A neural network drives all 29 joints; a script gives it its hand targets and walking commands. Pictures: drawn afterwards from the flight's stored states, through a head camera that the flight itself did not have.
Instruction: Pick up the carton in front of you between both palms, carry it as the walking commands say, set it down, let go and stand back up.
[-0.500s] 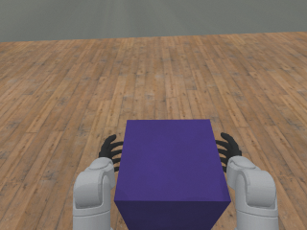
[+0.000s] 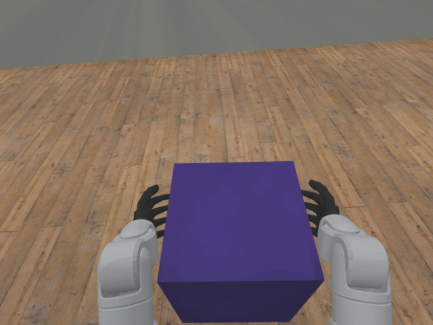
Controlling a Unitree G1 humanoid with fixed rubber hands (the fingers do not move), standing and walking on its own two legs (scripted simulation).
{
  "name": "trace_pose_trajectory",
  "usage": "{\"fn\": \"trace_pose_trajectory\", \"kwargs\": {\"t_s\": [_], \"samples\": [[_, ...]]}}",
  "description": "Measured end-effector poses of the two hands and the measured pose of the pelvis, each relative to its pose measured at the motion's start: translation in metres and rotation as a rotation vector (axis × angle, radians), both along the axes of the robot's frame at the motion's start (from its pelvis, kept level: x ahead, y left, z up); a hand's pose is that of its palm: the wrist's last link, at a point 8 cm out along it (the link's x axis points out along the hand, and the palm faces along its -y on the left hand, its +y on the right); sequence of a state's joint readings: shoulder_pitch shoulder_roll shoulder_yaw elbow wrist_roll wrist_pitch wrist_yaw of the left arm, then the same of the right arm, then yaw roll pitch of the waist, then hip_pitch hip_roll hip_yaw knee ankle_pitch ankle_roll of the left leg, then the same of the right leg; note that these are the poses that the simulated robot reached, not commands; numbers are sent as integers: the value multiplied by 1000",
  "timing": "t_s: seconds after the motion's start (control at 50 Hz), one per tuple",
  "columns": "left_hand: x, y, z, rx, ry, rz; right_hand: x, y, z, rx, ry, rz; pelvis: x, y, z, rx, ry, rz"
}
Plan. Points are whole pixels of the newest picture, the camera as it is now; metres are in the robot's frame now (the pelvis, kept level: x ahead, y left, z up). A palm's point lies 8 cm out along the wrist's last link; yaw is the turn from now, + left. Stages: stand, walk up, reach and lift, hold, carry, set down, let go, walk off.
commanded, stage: carry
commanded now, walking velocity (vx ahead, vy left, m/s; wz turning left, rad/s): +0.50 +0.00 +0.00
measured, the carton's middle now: (234, 246) +0.26 +0.00 +0.03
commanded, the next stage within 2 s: none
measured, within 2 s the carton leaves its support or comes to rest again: neither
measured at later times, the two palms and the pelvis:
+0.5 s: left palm (158, 129) +0.59 +0.18 +0.08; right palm (272, 121) +0.58 -0.12 +0.09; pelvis +0.32 +0.03 +0.00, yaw -1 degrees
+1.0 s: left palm (179, 77) +0.89 +0.15 +0.09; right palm (265, 74) +0.89 -0.15 +0.08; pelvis +0.62 +0.00 +0.01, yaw +1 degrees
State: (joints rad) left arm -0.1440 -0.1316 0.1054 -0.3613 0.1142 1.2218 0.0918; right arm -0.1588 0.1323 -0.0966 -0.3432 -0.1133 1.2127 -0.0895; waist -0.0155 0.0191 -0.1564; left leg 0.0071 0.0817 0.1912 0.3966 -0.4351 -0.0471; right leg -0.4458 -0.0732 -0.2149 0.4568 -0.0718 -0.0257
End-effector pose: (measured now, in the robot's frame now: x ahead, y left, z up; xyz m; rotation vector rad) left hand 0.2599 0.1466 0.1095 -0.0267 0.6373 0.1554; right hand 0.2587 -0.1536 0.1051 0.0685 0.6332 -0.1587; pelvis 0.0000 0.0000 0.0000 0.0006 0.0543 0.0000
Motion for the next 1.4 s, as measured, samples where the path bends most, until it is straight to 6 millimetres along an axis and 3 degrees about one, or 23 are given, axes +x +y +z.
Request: {"fn": "trace_pose_trajectory", "kwargs": {"t_s": [0.12,0.24,0.36,0.46,0.54,0.64,0.82,0.9,0.94,1.02,1.1,1.26,1.4], "samples": [[61,-5,-18,11,124,45,76,-5,-19,18,124,39,65,-16,10,5,15,33],[127,2,-5,7,106,68,147,2,-7,7,105,68,132,-14,24,21,26,27],[216,13,5,-7,33,39,227,13,6,-6,33,38,217,3,18,11,21,22],[300,31,-18,-40,23,10,302,31,-6,-39,23,10,297,27,-5,15,-1,-9],[348,36,-33,-50,126,-14,342,37,-20,-44,126,-18,340,39,5,1,9,-31],[406,35,-26,-39,146,-49,392,36,-13,-43,147,-45,395,44,21,-21,21,-31],[523,28,-2,-30,33,-10,520,28,8,-33,33,-7,517,28,18,-16,13,-18],[580,15,-9,-15,9,14,584,14,-5,-15,9,15,577,10,-1,-3,-10,4],[604,9,-15,8,45,16,609,9,-16,15,45,12,596,5,-2,-18,-6,11],[633,8,-21,16,125,34,641,8,-27,30,125,25,623,1,10,3,1,28],[659,10,-16,14,115,41,670,11,-21,28,115,32,648,2,17,10,7,24],[711,22,-3,-25,38,19,716,22,4,-21,38,19,708,16,13,-5,-10,8],[743,31,-9,-30,66,15,748,31,0,-27,65,16,741,25,10,0,5,5]]}}
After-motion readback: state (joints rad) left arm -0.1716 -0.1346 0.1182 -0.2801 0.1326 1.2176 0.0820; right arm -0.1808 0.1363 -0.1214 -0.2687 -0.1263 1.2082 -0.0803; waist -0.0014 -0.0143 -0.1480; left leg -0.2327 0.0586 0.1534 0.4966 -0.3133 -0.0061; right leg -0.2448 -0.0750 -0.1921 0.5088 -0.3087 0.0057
